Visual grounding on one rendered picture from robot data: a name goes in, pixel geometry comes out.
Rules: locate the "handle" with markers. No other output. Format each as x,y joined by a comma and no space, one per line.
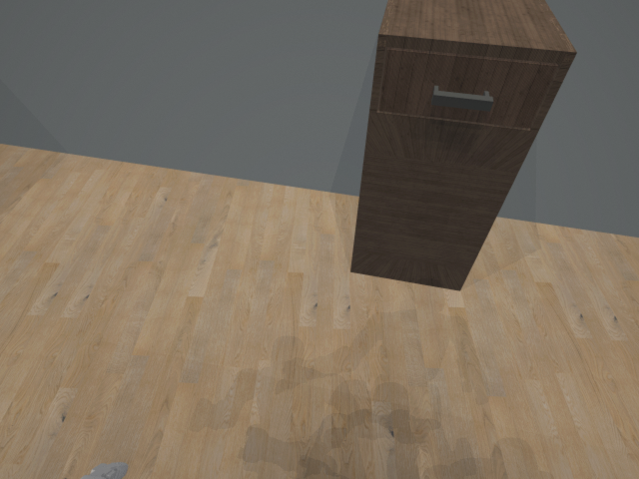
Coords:
463,101

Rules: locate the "cabinet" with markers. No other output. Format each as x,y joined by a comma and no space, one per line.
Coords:
431,188

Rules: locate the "drawer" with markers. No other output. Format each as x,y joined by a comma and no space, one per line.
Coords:
517,86

